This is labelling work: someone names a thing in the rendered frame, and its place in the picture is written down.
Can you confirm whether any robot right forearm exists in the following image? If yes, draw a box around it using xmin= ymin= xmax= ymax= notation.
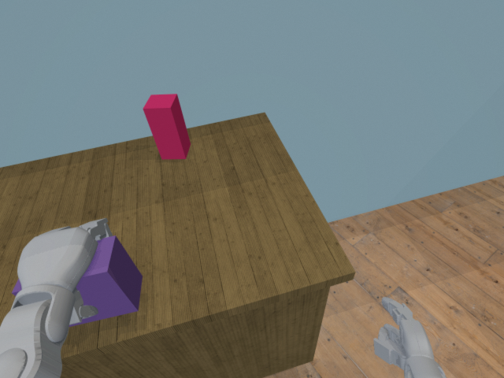
xmin=404 ymin=356 xmax=446 ymax=378

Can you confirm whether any sponge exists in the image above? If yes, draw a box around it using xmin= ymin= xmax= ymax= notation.
xmin=12 ymin=236 xmax=143 ymax=327

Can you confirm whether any robot left forearm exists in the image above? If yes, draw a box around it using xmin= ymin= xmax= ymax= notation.
xmin=0 ymin=284 xmax=76 ymax=378

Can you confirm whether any robot left hand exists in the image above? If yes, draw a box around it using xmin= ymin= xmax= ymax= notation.
xmin=17 ymin=218 xmax=113 ymax=325

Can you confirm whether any robot right hand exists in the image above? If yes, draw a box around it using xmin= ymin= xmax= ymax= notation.
xmin=373 ymin=297 xmax=435 ymax=370

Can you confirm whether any table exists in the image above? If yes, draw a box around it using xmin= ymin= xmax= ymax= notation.
xmin=0 ymin=113 xmax=356 ymax=378

